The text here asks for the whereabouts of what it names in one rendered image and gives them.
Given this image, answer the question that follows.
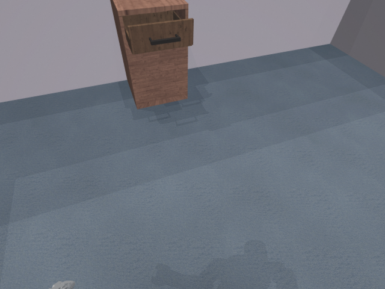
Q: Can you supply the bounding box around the cabinet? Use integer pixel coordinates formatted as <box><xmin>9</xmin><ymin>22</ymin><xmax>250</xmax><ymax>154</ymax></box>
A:
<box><xmin>110</xmin><ymin>0</ymin><xmax>188</xmax><ymax>109</ymax></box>

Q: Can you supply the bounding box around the handle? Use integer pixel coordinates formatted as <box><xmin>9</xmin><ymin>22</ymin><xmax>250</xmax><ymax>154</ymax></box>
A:
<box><xmin>149</xmin><ymin>34</ymin><xmax>181</xmax><ymax>45</ymax></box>

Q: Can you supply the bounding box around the drawer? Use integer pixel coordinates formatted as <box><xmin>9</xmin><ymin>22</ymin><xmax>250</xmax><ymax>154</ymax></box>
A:
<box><xmin>122</xmin><ymin>10</ymin><xmax>194</xmax><ymax>55</ymax></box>

